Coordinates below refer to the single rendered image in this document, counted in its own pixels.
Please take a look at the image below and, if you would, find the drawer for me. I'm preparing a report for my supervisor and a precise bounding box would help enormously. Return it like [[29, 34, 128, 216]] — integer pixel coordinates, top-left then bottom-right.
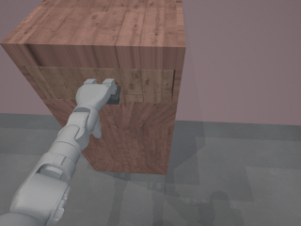
[[25, 66, 174, 103]]

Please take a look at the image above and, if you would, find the handle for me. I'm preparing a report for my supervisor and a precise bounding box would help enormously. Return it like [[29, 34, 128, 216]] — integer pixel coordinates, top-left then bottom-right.
[[106, 86, 121, 105]]

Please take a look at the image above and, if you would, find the left robot forearm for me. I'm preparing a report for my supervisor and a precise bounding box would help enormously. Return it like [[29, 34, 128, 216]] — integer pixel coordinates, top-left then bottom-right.
[[9, 105, 99, 212]]

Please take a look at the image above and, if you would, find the cabinet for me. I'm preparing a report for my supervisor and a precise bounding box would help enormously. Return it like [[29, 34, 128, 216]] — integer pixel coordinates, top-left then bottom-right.
[[0, 0, 186, 175]]

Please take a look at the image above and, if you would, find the robot left hand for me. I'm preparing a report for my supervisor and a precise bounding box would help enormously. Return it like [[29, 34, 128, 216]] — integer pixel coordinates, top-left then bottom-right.
[[75, 78, 117, 138]]

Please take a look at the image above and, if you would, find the left robot upper arm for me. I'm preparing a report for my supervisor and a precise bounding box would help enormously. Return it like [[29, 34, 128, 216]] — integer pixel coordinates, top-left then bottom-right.
[[0, 172, 71, 226]]

